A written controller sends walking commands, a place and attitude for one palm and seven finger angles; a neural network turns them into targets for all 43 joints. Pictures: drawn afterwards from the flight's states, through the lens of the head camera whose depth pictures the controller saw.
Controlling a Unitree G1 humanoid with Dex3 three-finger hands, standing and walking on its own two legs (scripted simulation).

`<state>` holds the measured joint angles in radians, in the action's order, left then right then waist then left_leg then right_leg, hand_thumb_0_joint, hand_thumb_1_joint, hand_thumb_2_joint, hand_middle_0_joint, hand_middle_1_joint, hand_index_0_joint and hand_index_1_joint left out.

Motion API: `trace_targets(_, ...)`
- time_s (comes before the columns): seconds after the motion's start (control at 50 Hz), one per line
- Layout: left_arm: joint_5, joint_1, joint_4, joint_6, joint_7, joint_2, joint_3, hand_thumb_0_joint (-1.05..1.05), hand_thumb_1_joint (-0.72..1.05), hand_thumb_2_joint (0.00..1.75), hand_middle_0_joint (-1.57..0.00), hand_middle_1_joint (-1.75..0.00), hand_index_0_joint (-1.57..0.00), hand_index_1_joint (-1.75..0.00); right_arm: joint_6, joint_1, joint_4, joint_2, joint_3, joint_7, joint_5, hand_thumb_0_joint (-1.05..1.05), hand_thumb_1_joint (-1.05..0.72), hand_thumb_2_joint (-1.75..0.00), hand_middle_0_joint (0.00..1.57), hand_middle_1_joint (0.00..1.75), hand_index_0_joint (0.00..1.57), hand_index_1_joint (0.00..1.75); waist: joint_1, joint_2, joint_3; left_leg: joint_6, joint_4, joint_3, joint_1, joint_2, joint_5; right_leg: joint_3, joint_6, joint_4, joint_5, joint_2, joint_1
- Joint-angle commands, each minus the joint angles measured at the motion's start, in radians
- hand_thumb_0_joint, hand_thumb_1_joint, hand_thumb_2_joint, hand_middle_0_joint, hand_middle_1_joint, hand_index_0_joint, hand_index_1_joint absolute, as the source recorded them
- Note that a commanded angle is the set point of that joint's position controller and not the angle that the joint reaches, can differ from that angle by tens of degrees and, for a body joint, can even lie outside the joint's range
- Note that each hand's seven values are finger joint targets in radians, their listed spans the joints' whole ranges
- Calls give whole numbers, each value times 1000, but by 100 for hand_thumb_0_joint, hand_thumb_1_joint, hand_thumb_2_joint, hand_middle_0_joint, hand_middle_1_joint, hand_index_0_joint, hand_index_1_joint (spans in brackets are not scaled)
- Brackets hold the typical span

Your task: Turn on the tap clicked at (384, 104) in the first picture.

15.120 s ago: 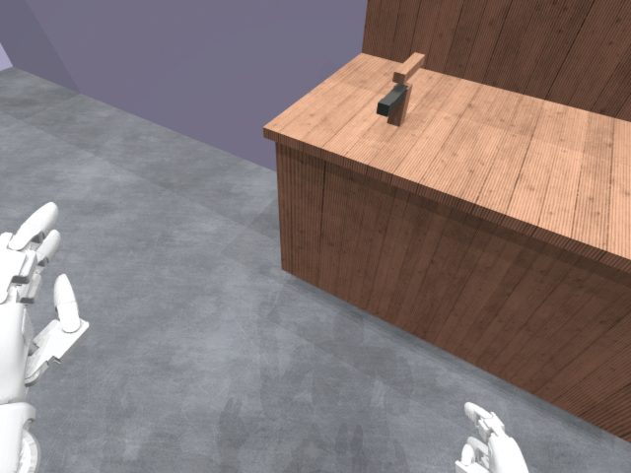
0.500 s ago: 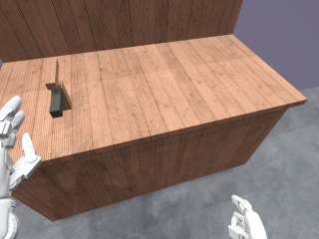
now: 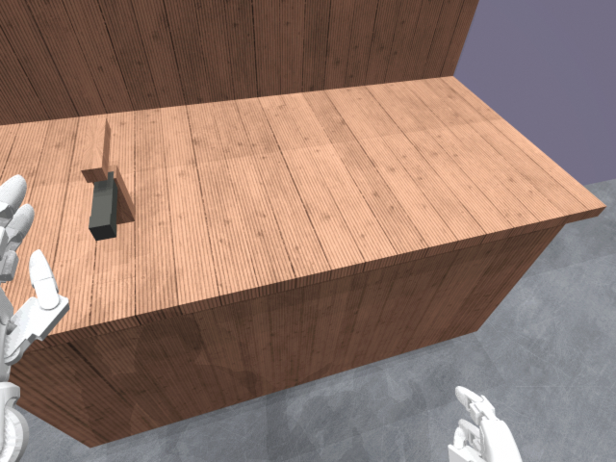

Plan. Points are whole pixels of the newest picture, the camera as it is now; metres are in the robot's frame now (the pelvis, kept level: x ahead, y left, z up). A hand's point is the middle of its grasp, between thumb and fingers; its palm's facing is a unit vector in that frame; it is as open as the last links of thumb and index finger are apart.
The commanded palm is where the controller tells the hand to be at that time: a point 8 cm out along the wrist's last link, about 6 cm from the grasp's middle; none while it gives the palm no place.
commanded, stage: shuffle to correct the standing spot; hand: left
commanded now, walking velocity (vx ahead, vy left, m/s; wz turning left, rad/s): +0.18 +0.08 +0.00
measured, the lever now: (103, 226) +0.40 +0.33 +0.06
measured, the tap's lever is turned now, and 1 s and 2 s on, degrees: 0 0 0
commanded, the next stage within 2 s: come to a stop and stand still in 0.22 s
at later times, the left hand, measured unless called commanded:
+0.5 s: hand (64, 224) +0.29 +0.28 +0.19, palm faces +0.39 -0.85 -0.35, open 7.4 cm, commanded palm +0.22 +0.32 +0.19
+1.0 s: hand (8, 198) +0.31 +0.33 +0.21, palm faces +0.47 -0.78 -0.42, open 7.4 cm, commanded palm +0.23 +0.33 +0.19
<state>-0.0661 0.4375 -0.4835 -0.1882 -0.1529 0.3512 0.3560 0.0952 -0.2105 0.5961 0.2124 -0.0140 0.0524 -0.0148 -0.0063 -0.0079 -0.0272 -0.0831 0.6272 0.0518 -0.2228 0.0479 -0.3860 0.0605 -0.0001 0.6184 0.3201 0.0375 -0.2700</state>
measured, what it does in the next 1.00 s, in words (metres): steps on the spot: left foot, then right foot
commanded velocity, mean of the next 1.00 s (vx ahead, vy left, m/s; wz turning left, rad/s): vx -0.01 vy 0.00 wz -0.01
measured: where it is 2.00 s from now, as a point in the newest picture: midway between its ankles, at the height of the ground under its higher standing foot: outside the picture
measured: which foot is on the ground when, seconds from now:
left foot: down 0.00-0.12, up 0.14-0.26, down 0.28-1.00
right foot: down 0.00-0.30, up 0.32-0.50, down 0.52-1.00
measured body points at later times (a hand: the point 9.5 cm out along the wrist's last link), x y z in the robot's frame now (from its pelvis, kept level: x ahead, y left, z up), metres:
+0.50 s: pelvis +0.06 +0.04 +0.00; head +0.09 +0.06 +0.45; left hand +0.26 +0.32 +0.21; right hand +0.25 -0.16 -0.07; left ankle +0.11 +0.14 -0.73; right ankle +0.09 -0.06 -0.71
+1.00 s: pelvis +0.07 +0.05 +0.01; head +0.10 +0.08 +0.46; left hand +0.28 +0.37 +0.23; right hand +0.28 -0.17 -0.04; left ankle +0.11 +0.14 -0.73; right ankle +0.11 -0.06 -0.73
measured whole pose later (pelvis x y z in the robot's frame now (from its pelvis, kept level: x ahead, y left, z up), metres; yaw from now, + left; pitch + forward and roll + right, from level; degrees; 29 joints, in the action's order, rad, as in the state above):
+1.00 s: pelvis +0.07 +0.05 +0.01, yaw +0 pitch +0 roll -2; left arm -0.03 0.20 -0.35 -0.22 -0.09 0.49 0.41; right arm 0.14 -0.15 0.57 0.21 0.00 0.05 0.00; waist -0.08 -0.03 -0.06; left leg -0.04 0.48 0.05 -0.29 -0.01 -0.19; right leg 0.07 -0.03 0.39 0.15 -0.03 -0.24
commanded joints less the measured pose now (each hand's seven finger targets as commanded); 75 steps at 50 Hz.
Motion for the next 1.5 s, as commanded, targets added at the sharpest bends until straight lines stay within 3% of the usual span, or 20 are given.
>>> trace_targets(0.0,7,-81,-267,-75,-8,174,104,0,90,90,-20,-30,-20,-30,62,104,-167,127,46,-6,1,0,-90,-90,20,30,20,30,9,162,107,30,-130,-219,123,-180,643,33,-33,-4,-64,-31,-26)
trace_targets(0.04,7,-37,-246,-72,-10,185,125,0,90,90,-20,-30,-20,-30,53,116,-175,128,51,-15,7,0,-90,-90,20,30,20,30,-14,71,152,61,31,-133,-40,-141,676,-13,-78,-71,-248,2,203)
trace_targets(0.08,-9,10,-223,-72,-14,185,132,0,90,90,-20,-30,-20,-30,49,113,-180,124,69,-23,29,0,-90,-90,20,30,20,30,-36,-244,208,87,455,-6,-407,-22,355,-349,-245,-117,-529,236,515)
trace_targets(0.1,-12,-7,-249,-95,-17,192,141,0,90,90,-20,-30,-20,-30,53,121,-173,126,73,-34,33,0,-90,-90,20,30,20,30,-42,-224,159,77,598,-68,-556,-34,-129,-467,-305,-171,-575,361,533)
trace_targets(0.12,-13,4,-247,-105,-22,214,169,0,90,90,-20,-30,-20,-30,45,113,-154,122,62,-36,28,0,-90,-90,20,30,20,30,-42,-108,77,60,594,-186,-570,-121,-198,-445,-271,-195,-491,392,411)
trace_targets(0.18,5,-86,-312,-105,-17,179,126,0,90,90,-20,-30,-20,-30,22,133,-144,84,37,-40,23,0,-90,-90,20,30,20,30,4,-46,46,50,243,-98,-251,-157,-67,-228,-187,-182,-354,278,115)
trace_targets(0.22,2,-141,-282,-84,-11,181,117,0,90,90,-20,-30,-20,-30,29,118,-123,78,42,-19,27,0,-90,-90,20,30,20,30,26,-35,46,79,39,55,80,-55,140,-52,-102,-122,-96,132,-92)
trace_targets(0.24,1,-164,-280,-76,-5,176,105,0,90,90,-20,-30,-20,-30,34,120,-133,95,57,-7,32,0,-90,-90,20,30,20,30,28,45,36,72,-29,12,149,-58,103,-28,-75,-15,2,81,-152)
trace_targets(0.28,2,-205,-327,-72,-9,166,103,0,90,90,-20,-30,-20,-30,47,111,-169,135,67,5,31,0,-90,-90,20,30,20,30,41,351,67,-93,-326,-490,171,-313,35,15,9,445,273,-91,-286)
trace_targets(0.3,4,-192,-260,-69,-7,202,137,0,90,90,-20,-30,-20,-30,60,127,-160,109,57,3,25,0,-90,-90,20,30,20,30,34,302,56,-139,-412,-591,80,-358,-69,-59,-1,580,268,-67,-283)
trace_targets(0.34,8,-208,-307,-70,-5,213,139,0,90,90,-20,-30,-20,-30,73,154,-152,86,45,-6,15,0,-90,-90,20,30,20,30,23,188,49,-167,-373,-511,68,-351,63,-99,2,583,189,0,-316)
trace_targets(0.46,5,44,-327,-37,-5,189,150,0,90,90,-20,-30,-20,-30,109,138,-158,84,13,-21,9,0,-90,-90,20,30,20,30,-16,173,156,19,-225,-138,-10,-222,401,-8,7,-169,-88,-50,147)
trace_targets(0.56,-14,68,-183,5,-1,151,132,0,90,90,-20,-30,-20,-30,81,112,-149,86,27,-4,13,0,-90,-90,20,30,20,30,0,-111,134,97,-98,-69,-37,-90,170,-251,-69,-335,-284,88,133)
trace_targets(0.88,-4,-19,-289,11,-32,152,84,0,90,90,-20,-30,-20,-30,48,163,-166,104,32,38,13,0,-90,-90,20,30,20,30,-23,104,163,77,-271,-117,6,-143,317,-100,-11,-279,-315,12,188)
trace_targets(0.9,187,-1144,-499,-132,-5,1029,672,0,90,90,-20,-30,-20,-30,104,-39,-149,144,49,18,-18,0,-90,-90,20,30,20,30,-9,-82,-36,41,-111,-84,-137,-175,346,-159,84,-369,-277,77,-41)
trace_targets(0.92,70,-534,167,-81,48,357,283,0,90,90,-20,-30,-20,-30,91,58,-87,24,9,12,16,0,-90,-90,20,30,20,30,-15,-56,204,42,-148,-84,31,-82,356,-145,-56,-312,-226,118,0)
trace_targets(0.96,-4,-122,160,-83,85,66,40,0,90,90,-20,-30,-20,-30,107,59,-158,111,69,-24,42,0,-90,-90,20,30,20,30,-46,197,218,67,-187,-39,87,-118,351,-174,-33,-249,-351,73,110)
trace_targets(1.1,10,-95,-139,-105,47,206,115,0,90,90,-20,-30,-20,-30,111,82,-204,116,41,-40,40,0,-90,-90,20,30,20,30,-39,-44,75,50,-326,-135,-142,-145,-61,-107,-3,-253,19,9,120)
trace_targets(1.2,27,-239,-173,-140,40,236,159,0,90,90,-20,-30,-20,-30,130,80,-196,110,34,-13,34,0,-90,-90,20,30,20,30,-26,130,74,32,-383,-180,-180,-165,-181,-86,-10,-187,9,-3,157)
trace_targets(1.48,39,-142,-110,-136,49,148,83,0,90,90,-20,-30,-20,-30,130,66,-145,109,40,-33,26,0,-90,-90,20,30,20,30,-16,65,92,80,-320,-148,-63,-146,161,-72,-13,-231,-193,3,154)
